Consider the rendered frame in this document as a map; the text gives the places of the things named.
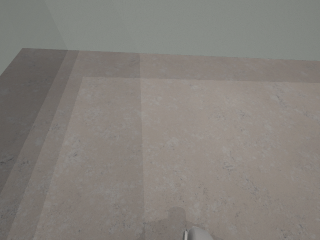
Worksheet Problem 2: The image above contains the right robot thigh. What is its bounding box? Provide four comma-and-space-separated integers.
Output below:
182, 227, 213, 240

